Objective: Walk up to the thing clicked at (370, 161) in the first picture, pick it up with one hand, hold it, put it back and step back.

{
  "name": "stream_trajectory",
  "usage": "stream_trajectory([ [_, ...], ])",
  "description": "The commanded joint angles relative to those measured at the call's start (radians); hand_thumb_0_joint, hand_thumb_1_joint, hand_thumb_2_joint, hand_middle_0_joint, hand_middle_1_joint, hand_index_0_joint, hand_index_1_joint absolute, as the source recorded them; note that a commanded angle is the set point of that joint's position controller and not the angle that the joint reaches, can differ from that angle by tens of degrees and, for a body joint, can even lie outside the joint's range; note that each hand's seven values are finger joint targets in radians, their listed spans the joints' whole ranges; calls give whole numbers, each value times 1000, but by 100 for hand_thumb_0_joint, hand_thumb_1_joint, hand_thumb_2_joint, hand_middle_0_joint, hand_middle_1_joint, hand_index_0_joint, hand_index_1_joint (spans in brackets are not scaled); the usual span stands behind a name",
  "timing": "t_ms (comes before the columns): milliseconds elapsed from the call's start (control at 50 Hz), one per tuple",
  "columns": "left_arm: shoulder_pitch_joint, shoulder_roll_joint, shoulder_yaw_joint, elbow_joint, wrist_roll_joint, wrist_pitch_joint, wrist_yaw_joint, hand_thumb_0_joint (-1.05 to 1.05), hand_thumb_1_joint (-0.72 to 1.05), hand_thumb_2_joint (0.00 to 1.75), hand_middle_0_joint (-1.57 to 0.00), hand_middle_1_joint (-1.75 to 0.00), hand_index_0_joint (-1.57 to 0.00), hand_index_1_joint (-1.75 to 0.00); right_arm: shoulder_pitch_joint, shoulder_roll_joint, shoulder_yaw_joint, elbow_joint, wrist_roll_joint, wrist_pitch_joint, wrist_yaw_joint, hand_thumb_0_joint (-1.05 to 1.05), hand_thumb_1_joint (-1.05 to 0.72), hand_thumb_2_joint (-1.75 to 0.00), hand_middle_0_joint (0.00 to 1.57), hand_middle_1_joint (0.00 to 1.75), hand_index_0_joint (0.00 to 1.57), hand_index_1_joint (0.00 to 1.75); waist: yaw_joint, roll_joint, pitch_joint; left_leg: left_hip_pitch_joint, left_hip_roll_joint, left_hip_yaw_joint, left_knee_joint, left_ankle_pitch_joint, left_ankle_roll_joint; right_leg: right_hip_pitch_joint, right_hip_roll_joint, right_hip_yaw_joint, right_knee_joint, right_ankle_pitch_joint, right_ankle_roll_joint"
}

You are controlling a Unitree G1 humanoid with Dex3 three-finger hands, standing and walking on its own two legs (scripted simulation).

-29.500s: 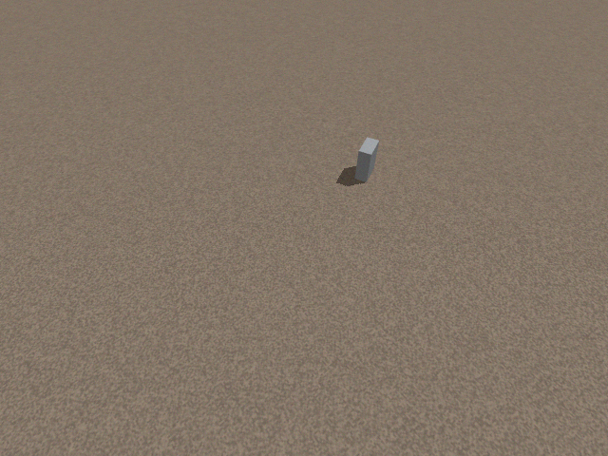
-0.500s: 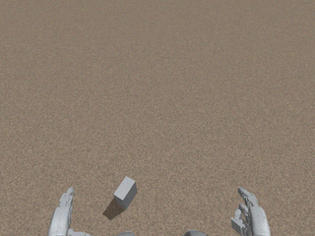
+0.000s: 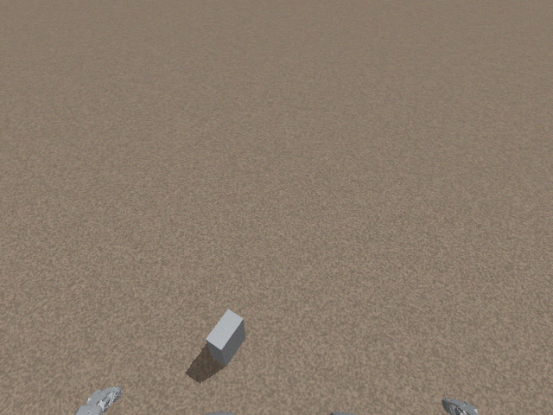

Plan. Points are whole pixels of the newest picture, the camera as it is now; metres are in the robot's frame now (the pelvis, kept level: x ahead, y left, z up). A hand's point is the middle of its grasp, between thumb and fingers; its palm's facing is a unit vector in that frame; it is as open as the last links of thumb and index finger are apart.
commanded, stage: stand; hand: left
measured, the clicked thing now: (227, 338) +0.45 +0.16 -0.66
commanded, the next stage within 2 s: step back in 1.94 s
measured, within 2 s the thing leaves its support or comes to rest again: neither
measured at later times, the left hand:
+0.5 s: hand out of the picture +0.02 +0.25 -0.13, palm faces +0.01 -0.94 -0.35, open 7.4 cm
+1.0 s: hand out of the picture +0.06 +0.24 -0.13, palm faces -0.01 -0.95 -0.33, open 7.4 cm
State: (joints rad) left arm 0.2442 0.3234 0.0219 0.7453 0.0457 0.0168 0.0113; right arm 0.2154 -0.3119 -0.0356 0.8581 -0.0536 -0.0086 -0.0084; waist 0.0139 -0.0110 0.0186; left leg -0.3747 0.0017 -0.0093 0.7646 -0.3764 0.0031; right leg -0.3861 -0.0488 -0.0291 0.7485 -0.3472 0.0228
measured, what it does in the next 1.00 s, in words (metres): stands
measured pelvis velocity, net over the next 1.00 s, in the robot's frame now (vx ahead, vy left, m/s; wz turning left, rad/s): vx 0.00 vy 0.00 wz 0.00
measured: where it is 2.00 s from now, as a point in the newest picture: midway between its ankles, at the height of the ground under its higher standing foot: outside the picture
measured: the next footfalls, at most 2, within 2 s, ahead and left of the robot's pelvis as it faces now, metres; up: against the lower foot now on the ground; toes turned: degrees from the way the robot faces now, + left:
none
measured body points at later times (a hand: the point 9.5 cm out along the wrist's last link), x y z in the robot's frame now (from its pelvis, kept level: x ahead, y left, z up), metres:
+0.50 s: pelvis -0.01 +0.00 +0.03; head -0.03 -0.01 +0.48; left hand +0.02 +0.30 -0.10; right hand +0.06 -0.28 -0.11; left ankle +0.02 +0.12 -0.71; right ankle +0.03 -0.14 -0.71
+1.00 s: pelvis +0.00 +0.00 +0.03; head +0.00 -0.01 +0.48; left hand +0.06 +0.29 -0.10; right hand +0.05 -0.30 -0.11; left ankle +0.02 +0.12 -0.71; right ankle +0.03 -0.14 -0.71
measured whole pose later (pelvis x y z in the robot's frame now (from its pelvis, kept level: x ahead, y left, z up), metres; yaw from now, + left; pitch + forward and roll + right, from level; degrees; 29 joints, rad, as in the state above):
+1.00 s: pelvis +0.00 +0.00 +0.03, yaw +0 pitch -4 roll +0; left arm 0.12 0.31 0.01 1.16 0.01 0.00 0.00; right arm 0.16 -0.33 0.00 1.15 -0.02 0.01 0.00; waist 0.00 0.01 0.06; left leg -0.13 0.00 0.00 0.38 -0.18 -0.01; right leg -0.15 -0.04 -0.03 0.38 -0.16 0.02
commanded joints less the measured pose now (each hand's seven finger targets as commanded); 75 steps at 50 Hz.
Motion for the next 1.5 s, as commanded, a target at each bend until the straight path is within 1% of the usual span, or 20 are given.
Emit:
stream_trajectory([
  [0,-60,160,45,2,-8,-58,20,0,90,90,-20,-30,-20,-30,-51,-161,-43,-42,6,-33,-9,0,-90,-90,20,30,20,30,-1,28,-86,74,59,-101,-231,204,44,132,-53,77,-194,186,-63],
  [100,-61,165,33,125,-16,-48,24,0,90,90,-20,-30,-20,-30,-63,-180,-33,38,13,-22,-13,0,-90,-90,20,30,20,30,5,53,-52,116,79,-119,-329,220,36,204,-58,68,-274,200,-49],
  [180,-74,181,28,204,-18,-43,21,0,90,90,-20,-30,-20,-30,-66,-192,-24,90,20,-19,-15,0,-90,-90,20,30,20,30,4,47,-2,122,85,-127,-412,181,27,236,-60,67,-324,172,-40],
  [240,-76,188,23,252,-19,-40,19,0,90,90,-20,-30,-20,-30,-78,-205,-23,121,22,-13,-14,0,-90,-90,20,30,20,30,5,47,38,118,88,-136,-465,85,25,233,-59,64,-357,131,-33],
  [260,-80,194,24,263,-17,-42,19,0,90,90,-20,-30,-20,-30,-78,-207,-25,127,25,-13,-14,0,-90,-90,20,30,20,30,2,35,17,146,87,-129,-460,106,27,239,-64,66,-370,140,-34],
  [420,-101,201,16,321,-15,-43,13,0,90,90,-20,-30,-20,-30,-81,-203,-23,175,29,-5,-6,0,-90,-90,20,30,20,30,-7,9,56,151,80,-119,-488,39,19,203,-70,85,-436,31,-28],
  [520,-106,212,16,338,-14,-38,12,0,90,90,-20,-30,-20,-30,-83,-204,-22,191,27,3,-3,0,-90,-90,20,30,20,30,-7,6,99,102,80,-123,-502,-72,19,163,-67,98,-464,-82,-29],
  [560,-102,216,16,338,-16,-40,10,0,90,90,-20,-30,-20,-30,-78,-202,-22,194,29,3,1,0,-90,-90,20,30,20,30,-6,7,75,121,77,-118,-489,-64,21,157,-72,106,-469,-103,-32],
  [600,-113,217,17,337,-20,-44,11,0,90,90,-20,-30,-20,-30,-78,-198,-22,197,29,-2,2,0,-90,-90,20,30,20,30,-10,-1,32,156,78,-108,-464,19,24,174,-87,123,-476,-62,-40],
  [620,-119,220,18,338,-18,-45,10,0,90,90,-20,-30,-20,-30,-68,-199,-20,202,29,-1,2,0,-90,-90,20,30,20,30,-14,-6,47,138,75,-111,-470,-4,22,167,-81,120,-478,-79,-35],
  [660,-125,218,19,340,-23,-50,10,0,90,90,-20,-30,-20,-30,-71,-195,-18,203,29,-7,3,0,-90,-90,20,30,20,30,-14,-5,5,177,81,-102,-455,98,24,203,-95,126,-471,9,-39],
  [740,-124,214,18,351,-25,-48,10,0,90,90,-20,-30,-20,-30,-84,-209,-14,211,30,-8,-1,0,-90,-90,20,30,20,30,-7,9,18,170,89,-105,-469,109,25,212,-82,106,-461,63,-33],
  [860,-139,212,20,362,-29,-49,9,0,90,90,-20,-30,-20,-30,-84,-215,-5,227,34,-11,-5,0,-90,-90,20,30,20,30,-5,24,8,182,97,-99,-481,180,20,263,-82,96,-448,165,-31],
  [880,-134,206,18,363,-28,-48,9,0,90,90,-20,-30,-20,-30,-95,-218,-6,223,35,-14,-5,0,-90,-90,20,30,20,30,-2,17,-13,209,100,-95,-473,227,20,270,-88,94,-448,197,-33],
  [920,-150,210,19,364,-30,-44,8,0,90,90,-20,-30,-20,-30,-89,-213,-2,231,35,-11,-6,0,-90,-90,20,30,20,30,-6,18,26,182,97,-95,-491,170,14,251,-78,92,-453,139,-29],
  [1000,-157,209,22,367,-29,-39,6,0,90,90,-20,-30,-20,-30,-99,-218,-5,235,35,-10,-9,0,-90,-90,20,30,20,30,-6,21,17,185,104,-99,-502,152,13,262,-78,88,-455,153,-31],
  [1160,-176,206,22,358,-32,-47,7,0,90,90,-20,-30,-20,-30,-114,-227,-9,234,37,-22,-11,0,-90,-90,20,30,20,30,-8,16,-43,255,116,-85,-485,344,9,310,-90,88,-446,315,-30],
  [1300,-185,209,24,360,-31,-43,5,0,90,90,-20,-30,-20,-30,-130,-221,-8,237,35,-16,-8,0,-90,-90,20,30,20,30,-12,5,-4,245,114,-81,-510,252,6,273,-84,88,-472,225,-26],
  [1440,-191,213,27,353,-32,-47,4,0,90,90,-20,-30,-20,-30,-141,-225,-9,233,35,-20,-8,0,-90,-90,20,30,20,30,-12,8,-41,274,119,-75,-501,329,5,298,-89,88,-462,307,-28],
  [1480,-188,212,27,357,-31,-45,4,0,90,90,-20,-30,-20,-30,-144,-229,-8,234,34,-19,-9,0,-90,-90,20,30,20,30,-11,15,-35,270,121,-74,-503,302,7,300,-91,91,-462,299,-30],
])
